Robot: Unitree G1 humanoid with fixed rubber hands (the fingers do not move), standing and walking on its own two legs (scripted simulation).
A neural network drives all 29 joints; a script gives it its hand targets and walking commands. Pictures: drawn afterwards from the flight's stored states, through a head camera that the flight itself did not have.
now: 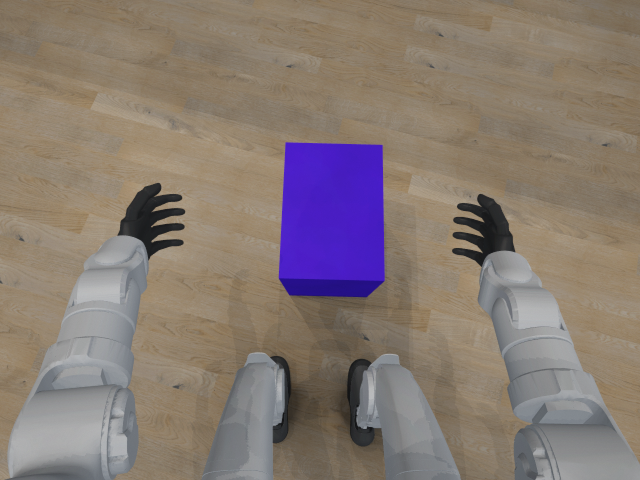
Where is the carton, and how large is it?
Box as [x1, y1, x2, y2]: [279, 142, 384, 296]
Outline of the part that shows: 286,142 279,279 289,294 335,296 368,295 384,280 382,145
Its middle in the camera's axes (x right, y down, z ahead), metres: +0.02 -0.04 +0.95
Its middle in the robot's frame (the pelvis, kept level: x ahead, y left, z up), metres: +0.54 -0.01 -0.53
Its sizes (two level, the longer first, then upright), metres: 0.298 0.211 0.298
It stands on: the floor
